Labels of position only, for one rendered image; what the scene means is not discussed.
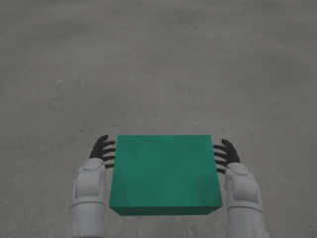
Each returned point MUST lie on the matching left robot forearm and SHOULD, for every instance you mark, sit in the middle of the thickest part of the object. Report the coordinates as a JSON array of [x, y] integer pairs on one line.
[[87, 203]]

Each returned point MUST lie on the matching right robot forearm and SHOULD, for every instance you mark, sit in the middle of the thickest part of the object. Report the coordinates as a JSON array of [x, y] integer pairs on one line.
[[244, 204]]

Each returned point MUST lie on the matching right robot hand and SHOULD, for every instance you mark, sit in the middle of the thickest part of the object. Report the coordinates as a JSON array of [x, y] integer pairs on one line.
[[230, 156]]

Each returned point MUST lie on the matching carton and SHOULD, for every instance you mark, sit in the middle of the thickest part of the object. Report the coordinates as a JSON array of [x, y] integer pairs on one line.
[[160, 175]]

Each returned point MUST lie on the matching left robot hand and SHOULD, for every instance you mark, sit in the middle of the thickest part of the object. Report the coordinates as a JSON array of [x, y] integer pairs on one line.
[[98, 151]]

